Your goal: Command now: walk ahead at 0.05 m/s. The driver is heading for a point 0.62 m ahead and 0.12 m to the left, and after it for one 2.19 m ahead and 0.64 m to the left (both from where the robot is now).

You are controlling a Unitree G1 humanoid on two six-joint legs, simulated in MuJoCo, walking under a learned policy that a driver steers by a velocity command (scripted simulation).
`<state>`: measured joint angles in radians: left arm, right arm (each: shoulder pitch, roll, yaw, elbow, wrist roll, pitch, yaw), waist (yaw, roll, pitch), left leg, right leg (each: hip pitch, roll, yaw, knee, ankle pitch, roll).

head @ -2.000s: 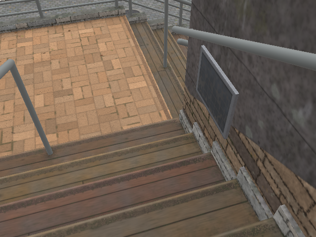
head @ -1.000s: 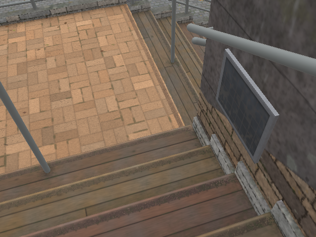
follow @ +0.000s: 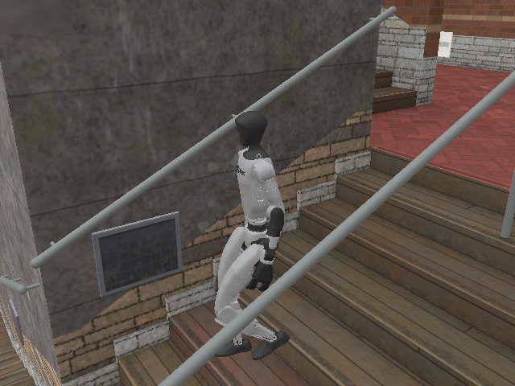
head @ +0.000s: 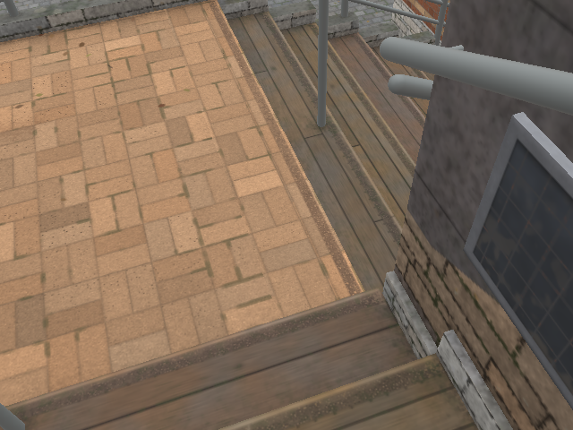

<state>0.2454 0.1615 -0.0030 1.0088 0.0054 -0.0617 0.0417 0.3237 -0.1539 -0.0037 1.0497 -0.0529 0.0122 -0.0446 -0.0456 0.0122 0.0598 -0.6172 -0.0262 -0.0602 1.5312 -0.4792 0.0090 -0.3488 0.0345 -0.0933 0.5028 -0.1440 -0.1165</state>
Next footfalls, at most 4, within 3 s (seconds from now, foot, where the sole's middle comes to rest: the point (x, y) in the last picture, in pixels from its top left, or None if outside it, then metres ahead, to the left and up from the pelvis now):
0.22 left None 0.06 0.14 -0.77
1.56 left None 0.45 0.15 -0.92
1.90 right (327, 380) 0.66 -0.07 -0.94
2.34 left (258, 377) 0.74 0.12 -1.08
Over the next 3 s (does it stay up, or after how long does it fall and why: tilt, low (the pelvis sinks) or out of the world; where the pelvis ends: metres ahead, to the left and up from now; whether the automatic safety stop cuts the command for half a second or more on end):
stays up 0.76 0.04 -0.29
